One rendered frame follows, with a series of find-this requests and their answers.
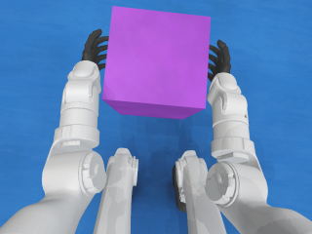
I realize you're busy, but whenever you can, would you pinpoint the carton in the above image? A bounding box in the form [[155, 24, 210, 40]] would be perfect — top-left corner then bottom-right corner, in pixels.
[[101, 6, 211, 120]]

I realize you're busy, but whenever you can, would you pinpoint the robot right thigh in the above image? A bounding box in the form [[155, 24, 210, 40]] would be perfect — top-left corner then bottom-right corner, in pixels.
[[175, 155, 227, 234]]

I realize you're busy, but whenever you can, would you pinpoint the robot thigh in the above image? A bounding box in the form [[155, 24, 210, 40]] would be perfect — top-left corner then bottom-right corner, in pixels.
[[93, 153, 138, 234], [175, 155, 227, 234]]

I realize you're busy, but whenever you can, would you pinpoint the left robot upper arm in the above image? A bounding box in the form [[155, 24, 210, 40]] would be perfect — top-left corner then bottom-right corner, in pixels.
[[0, 149, 107, 234]]

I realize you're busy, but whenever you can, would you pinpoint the right robot hand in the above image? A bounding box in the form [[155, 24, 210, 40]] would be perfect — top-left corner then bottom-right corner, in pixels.
[[208, 40, 231, 83]]

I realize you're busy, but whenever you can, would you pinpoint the robot left thigh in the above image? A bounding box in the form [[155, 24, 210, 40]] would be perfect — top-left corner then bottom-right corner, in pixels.
[[93, 153, 138, 234]]

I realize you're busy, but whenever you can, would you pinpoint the left robot hand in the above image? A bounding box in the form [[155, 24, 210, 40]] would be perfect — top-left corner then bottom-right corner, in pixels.
[[81, 29, 109, 71]]

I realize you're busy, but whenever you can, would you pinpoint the right robot forearm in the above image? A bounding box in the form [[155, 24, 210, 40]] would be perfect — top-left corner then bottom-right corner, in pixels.
[[207, 72, 263, 174]]

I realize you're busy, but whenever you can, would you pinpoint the left robot forearm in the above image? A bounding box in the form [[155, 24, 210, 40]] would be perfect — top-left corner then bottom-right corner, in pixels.
[[42, 60, 101, 189]]

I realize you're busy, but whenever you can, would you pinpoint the right robot upper arm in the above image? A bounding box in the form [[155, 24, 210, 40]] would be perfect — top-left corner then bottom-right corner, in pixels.
[[205, 161, 312, 234]]

